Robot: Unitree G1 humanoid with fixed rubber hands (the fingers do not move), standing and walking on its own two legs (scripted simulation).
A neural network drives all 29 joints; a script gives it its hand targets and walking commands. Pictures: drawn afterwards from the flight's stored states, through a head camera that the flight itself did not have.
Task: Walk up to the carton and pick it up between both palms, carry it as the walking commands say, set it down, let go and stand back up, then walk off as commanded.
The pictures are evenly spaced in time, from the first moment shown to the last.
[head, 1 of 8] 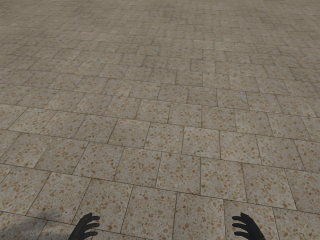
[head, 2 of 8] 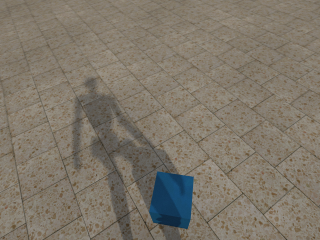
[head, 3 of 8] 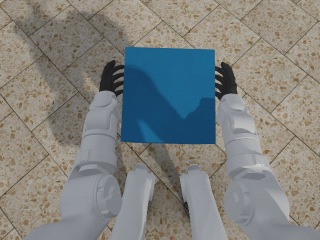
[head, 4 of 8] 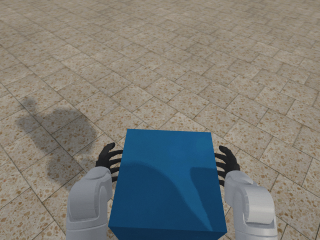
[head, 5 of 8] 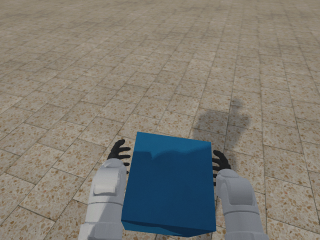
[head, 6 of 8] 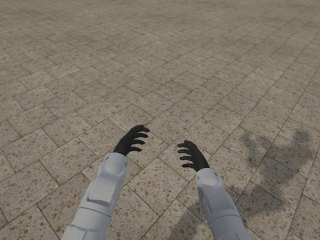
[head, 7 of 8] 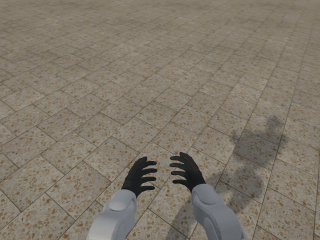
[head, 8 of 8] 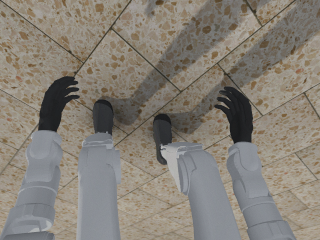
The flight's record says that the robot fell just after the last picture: yes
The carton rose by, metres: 0.67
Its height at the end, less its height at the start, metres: -0.02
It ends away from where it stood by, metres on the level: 6.08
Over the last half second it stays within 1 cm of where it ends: yes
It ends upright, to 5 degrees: no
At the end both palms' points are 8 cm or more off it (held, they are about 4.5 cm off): yes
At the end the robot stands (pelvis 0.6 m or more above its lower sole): no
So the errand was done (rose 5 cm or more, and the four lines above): no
